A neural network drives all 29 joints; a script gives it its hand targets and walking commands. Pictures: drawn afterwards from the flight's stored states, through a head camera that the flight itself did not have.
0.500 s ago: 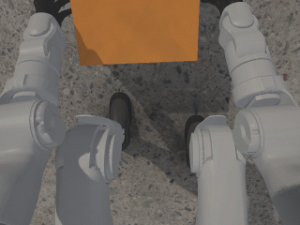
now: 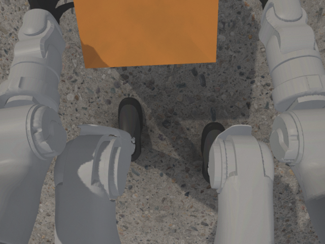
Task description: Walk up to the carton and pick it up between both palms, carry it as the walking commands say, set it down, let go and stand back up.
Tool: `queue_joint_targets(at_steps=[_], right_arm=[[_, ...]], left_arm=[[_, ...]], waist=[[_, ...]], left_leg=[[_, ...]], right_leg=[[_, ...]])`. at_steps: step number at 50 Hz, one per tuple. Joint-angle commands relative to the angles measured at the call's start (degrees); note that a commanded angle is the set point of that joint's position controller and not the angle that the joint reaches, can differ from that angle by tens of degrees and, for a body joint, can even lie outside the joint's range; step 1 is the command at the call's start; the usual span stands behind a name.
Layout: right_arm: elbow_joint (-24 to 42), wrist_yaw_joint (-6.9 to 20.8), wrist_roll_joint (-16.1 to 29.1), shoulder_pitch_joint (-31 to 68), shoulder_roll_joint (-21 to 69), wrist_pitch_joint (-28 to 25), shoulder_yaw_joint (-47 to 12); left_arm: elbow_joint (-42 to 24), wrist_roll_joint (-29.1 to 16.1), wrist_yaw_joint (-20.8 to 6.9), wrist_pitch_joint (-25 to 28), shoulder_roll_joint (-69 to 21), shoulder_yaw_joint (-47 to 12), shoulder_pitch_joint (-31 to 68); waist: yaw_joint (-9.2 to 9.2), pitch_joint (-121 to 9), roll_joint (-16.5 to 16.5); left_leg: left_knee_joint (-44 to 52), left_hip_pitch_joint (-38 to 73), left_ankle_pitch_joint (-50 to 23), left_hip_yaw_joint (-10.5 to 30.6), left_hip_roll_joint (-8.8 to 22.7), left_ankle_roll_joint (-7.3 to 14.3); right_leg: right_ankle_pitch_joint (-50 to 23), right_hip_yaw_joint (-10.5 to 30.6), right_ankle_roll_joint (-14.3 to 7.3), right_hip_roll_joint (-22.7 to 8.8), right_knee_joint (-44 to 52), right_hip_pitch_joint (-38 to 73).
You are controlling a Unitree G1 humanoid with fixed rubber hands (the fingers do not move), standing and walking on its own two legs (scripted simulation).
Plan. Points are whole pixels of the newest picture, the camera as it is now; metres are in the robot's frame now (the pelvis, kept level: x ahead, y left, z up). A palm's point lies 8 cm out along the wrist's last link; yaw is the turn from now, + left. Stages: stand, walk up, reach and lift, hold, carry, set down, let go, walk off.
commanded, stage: set down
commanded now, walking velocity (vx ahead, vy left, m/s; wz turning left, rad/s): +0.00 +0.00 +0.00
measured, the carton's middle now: (149, 2) +0.53 +0.09 -0.31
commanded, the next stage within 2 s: let go in 1.48 s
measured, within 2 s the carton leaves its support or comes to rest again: neither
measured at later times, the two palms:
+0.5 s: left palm out of the picture +0.50 +0.29 -0.15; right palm out of the picture +0.57 -0.13 -0.12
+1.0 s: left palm out of the picture +0.49 +0.31 +0.00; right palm out of the picture +0.58 -0.14 +0.01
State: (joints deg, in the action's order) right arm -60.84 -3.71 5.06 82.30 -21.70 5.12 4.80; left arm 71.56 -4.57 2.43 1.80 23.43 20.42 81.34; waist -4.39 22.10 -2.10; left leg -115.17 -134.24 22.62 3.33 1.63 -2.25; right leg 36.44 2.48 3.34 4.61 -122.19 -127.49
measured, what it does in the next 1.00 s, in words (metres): rises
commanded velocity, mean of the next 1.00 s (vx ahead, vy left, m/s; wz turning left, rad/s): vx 0.00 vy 0.00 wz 0.00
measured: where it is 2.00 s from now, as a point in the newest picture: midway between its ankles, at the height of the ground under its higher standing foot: (171, 151)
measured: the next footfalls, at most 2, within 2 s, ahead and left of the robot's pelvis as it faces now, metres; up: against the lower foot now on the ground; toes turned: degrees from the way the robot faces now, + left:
none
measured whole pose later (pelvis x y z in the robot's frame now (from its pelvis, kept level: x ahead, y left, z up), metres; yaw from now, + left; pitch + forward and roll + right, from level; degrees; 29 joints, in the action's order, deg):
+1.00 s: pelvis +0.01 +0.00 +0.12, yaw +1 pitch +37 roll -1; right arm -46.2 -2.3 10.2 75.2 -26.1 18.0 4.8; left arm 40.5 -9.2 1.2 -15.4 23.8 19.5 66.6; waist -4.5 15.8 2.7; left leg -94.5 -109.0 22.2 2.3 1.7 -1.8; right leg 33.9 2.5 2.8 2.9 -100.2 -103.1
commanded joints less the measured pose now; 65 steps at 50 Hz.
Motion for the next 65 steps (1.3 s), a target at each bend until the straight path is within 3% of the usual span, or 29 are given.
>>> queue_joint_targets(at_steps=[1,8,14,15,19,22,25,26,31,32,33,34,36,38,42,44,48,49,50,51,52,56,57,58,60,61,62,64,65], right_arm=[[7.7,0.2,1.8,18.1,-8.5,-2.5,-3.5],[24.3,-1.3,6.7,22.7,-10.7,-0.8,-5.5],[14.7,-1.7,6.6,17.6,-11.4,3.0,-5.4],[14.4,-1.3,7.2,18.3,-10.0,3.7,-5.8],[11.4,-0.1,6.9,14.6,-11.0,4.6,-2.0],[17.9,0.2,8.8,15.8,-12.1,5.0,-2.1],[18.7,-0.1,7.5,17.8,-17.2,6.7,-0.1],[23.0,-0.2,6.6,17.9,-17.7,6.9,0.7],[23.5,0.3,6.1,17.3,-17.4,9.6,0.3],[25.7,0.6,5.3,17.1,-17.0,10.0,1.2],[21.9,1.0,5.1,15.5,-15.9,10.1,0.3],[22.2,1.1,3.0,13.9,-17.0,9.9,2.7],[28.4,1.4,5.1,16.0,-15.3,10.3,0.0],[24.9,1.4,4.6,12.0,-13.5,10.6,0.6],[25.3,1.3,2.8,7.1,-12.8,10.7,1.0],[24.5,1.5,3.5,5.0,-11.1,10.8,0.4],[35.0,1.7,3.6,7.9,-13.4,10.7,1.6],[29.7,1.8,3.1,4.6,-12.7,11.3,2.3],[34.3,1.8,3.9,5.7,-14.4,11.1,2.9],[31.2,2.1,4.9,6.2,-13.4,11.9,2.4],[29.7,2.1,2.4,5.5,-16.9,12.2,4.5],[24.7,4.1,2.5,5.6,-15.6,12.7,4.4],[23.8,4.6,3.3,5.3,-15.9,12.8,4.6],[24.6,5.2,2.9,5.4,-17.4,12.3,5.4],[15.7,6.0,1.4,3.5,-16.2,12.8,5.6],[23.5,6.0,1.8,5.0,-17.9,12.1,6.4],[14.2,6.7,1.2,-0.1,-16.0,12.2,5.9],[16.2,7.4,1.4,1.3,-15.8,11.9,6.2],[12.2,8.0,-0.2,-1.5,-14.0,12.0,5.6]], left_arm=[[-7.4,-7.2,0.5,2.4,13.2,3.1,7.3],[-21.9,-11.1,2.2,1.2,14.4,0.6,10.0],[-17.2,-10.4,2.5,-3.4,12.2,-3.1,6.4],[-16.6,-8.7,2.2,-4.0,12.8,-2.7,6.0],[-27.0,-6.0,3.4,-5.2,12.8,-2.8,9.1],[-34.7,-5.4,3.6,-6.6,13.2,-3.3,9.5],[-35.5,-5.2,3.3,-10.1,13.1,-4.1,9.3],[-39.5,-6.4,3.5,-10.9,12.0,-4.9,9.6],[-39.4,-5.3,3.2,-14.5,12.6,-2.0,7.0],[-41.2,-5.9,3.0,-15.0,13.0,-2.5,6.4],[-34.1,-5.9,2.3,-15.4,10.6,-2.4,3.6],[-36.8,-4.8,2.3,-15.2,11.9,-1.4,2.6],[-39.5,-5.9,1.9,-15.6,11.4,-0.9,2.5],[-36.7,-4.3,0.9,-15.7,12.3,0.6,-0.2],[-37.0,-3.7,-0.3,-15.0,13.5,3.2,-5.8],[-35.9,-3.6,-1.3,-15.2,13.0,3.1,-7.1],[-49.8,-4.7,-2.0,-14.9,13.0,1.5,-5.1],[-47.5,-4.2,-2.0,-15.6,13.9,1.4,-5.8],[-51.6,-5.3,-1.7,-16.0,13.7,0.1,-5.4],[-50.4,-4.6,-1.6,-16.8,13.4,-0.7,-3.5],[-50.4,-4.1,-1.3,-17.7,13.8,0.0,-3.9],[-45.5,-4.3,-1.0,-18.7,10.8,-1.6,-5.1],[-44.0,-1.8,-0.8,-19.0,11.4,-0.6,-6.4],[-46.8,-2.5,-0.6,-18.7,10.5,-1.4,-6.7],[-37.7,-2.6,-1.0,-19.4,8.7,-1.8,-7.7],[-46.9,-2.6,-0.6,-19.0,9.5,-1.2,-4.8],[-39.2,-1.3,-1.0,-19.0,8.6,-1.1,-9.9],[-39.6,-0.2,-1.2,-18.7,8.3,-0.4,-9.1],[-36.7,-0.1,-1.7,-18.5,7.5,0.6,-11.8]], waist=[[-5.23,-63.7,13.2],[-7.22,-93.3,14.6],[-5.96,-88.9,12.0],[-8.02,-85.7,9.6],[-6.24,-87.3,1.4],[-6.94,-95.5,-1.1],[-6.12,-92.4,-2.8],[-3.54,-97.9,-1.9],[-6.19,-97.0,-0.6],[-4.51,-99.6,3.2],[-5.09,-93.6,3.1],[-3.74,-97.4,3.2],[-5.92,-104.1,6.8],[-7.07,-101.5,4.6],[-6.38,-103.9,10.3],[-7.46,-105.4,8.6],[-6.57,-111.4,6.0],[-6.24,-110.5,5.6],[-4.38,-112.4,4.3],[-5.79,-108.7,0.3],[-3.41,-109.8,1.7],[-3.04,-101.9,2.4],[-5.56,-102.0,-0.2],[-4.21,-102.4,0.2],[-3.63,-93.0,0.4],[-3.15,-102.9,-0.6],[-3.75,-91.2,-0.4],[-3.76,-92.3,-1.6],[-4.03,-85.7,2.8]], left_leg=[[-4.4,34.9,-24.1,-4.6,0.4,0.5],[-1.1,50.7,-29.7,-6.9,-0.2,0.9],[3.6,50.6,-15.9,-9.0,-0.5,0.8],[4.3,48.4,-14.2,-9.4,0.0,0.7],[7.1,60.9,-13.2,-8.6,-0.4,-0.4],[8.4,71.0,-17.2,-9.1,-0.8,-0.3],[11.4,70.4,-9.7,-9.9,-1.2,-0.4],[11.7,73.7,-12.0,-9.6,-1.8,-0.6],[15.0,74.5,-10.5,-10.2,-2.5,0.3],[16.7,74.6,-11.8,-9.8,-3.0,0.7],[16.6,71.1,-11.2,-9.8,-3.0,1.0],[17.4,72.7,-12.6,-9.5,-3.0,0.2],[17.7,73.9,-16.3,-10.4,-3.5,0.9],[19.7,73.1,-17.2,-10.3,-3.7,1.1],[23.2,71.2,-22.4,-10.9,-4.3,1.4],[23.9,69.9,-24.0,-11.3,-4.5,1.6],[27.7,79.7,-30.7,-10.7,-4.7,1.1],[28.7,81.3,-30.3,-9.9,-4.8,1.4],[29.7,88.3,-32.3,-9.3,-4.9,0.8],[30.6,89.7,-31.0,-9.4,-4.5,0.8],[32.0,91.0,-28.4,-8.7,-4.6,0.2],[37.0,92.0,-23.5,-8.3,-4.1,0.1],[37.9,95.7,-25.0,-7.9,-3.8,0.0],[39.1,97.1,-25.2,-7.4,-3.6,-0.2],[42.6,95.9,-20.1,-6.6,-3.3,0.1],[43.0,100.9,-23.9,-6.5,-3.6,-0.4],[44.3,94.9,-24.1,-7.1,-3.2,-0.2],[46.9,98.2,-21.8,-6.8,-2.8,0.0],[48.4,93.7,-23.3,-6.8,-3.3,0.5]], right_leg=[[-22.9,0.9,-0.8,-4.1,9.1,19.9],[-28.3,-1.7,-0.8,-2.7,9.0,38.8],[-13.5,-4.5,-1.2,-2.3,12.9,34.1],[-11.5,-3.8,-1.4,-2.6,13.9,32.0],[-7.3,-5.6,-2.7,-1.6,15.7,25.7],[-9.0,-6.4,-2.8,-1.4,17.8,28.3],[-2.8,-7.0,-3.8,-1.5,20.4,27.5],[-5.1,-7.7,-3.6,-0.9,21.0,30.7],[-3.2,-6.9,-3.9,-0.8,24.8,32.3],[-6.4,-8.3,-3.2,-0.1,25.4,36.8],[-5.7,-7.4,-3.3,-0.3,26.1,33.6],[-7.7,-7.6,-3.1,-0.4,26.6,35.8],[-11.7,-7.0,-2.5,0.3,27.9,42.6],[-13.1,-6.0,-2.4,0.5,30.1,42.5],[-20.4,-5.2,-1.2,1.1,34.3,50.4],[-24.5,-4.2,-0.8,1.3,35.6,53.5],[-27.9,-4.4,-1.2,1.7,38.4,55.7],[-27.4,-4.7,-0.9,2.2,39.8,55.7],[-25.9,-5.8,-1.1,2.2,40.6,53.7],[-23.3,-5.2,-1.6,2.3,41.8,50.7],[-20.4,-6.4,-1.7,1.9,42.5,50.7],[-16.4,-6.6,-2.0,1.4,46.7,49.5],[-15.0,-6.5,-2.0,1.4,47.3,46.8],[-15.4,-6.2,-2.1,1.4,48.8,47.1],[-10.0,-6.7,-2.4,1.2,51.6,43.0],[-14.4,-6.3,-2.6,1.4,52.2,49.3],[-14.4,-5.8,-2.5,1.1,53.8,45.4],[-13.1,-5.1,-2.6,0.8,56.7,46.6],[-15.7,-5.0,-2.3,0.9,57.8,48.2]])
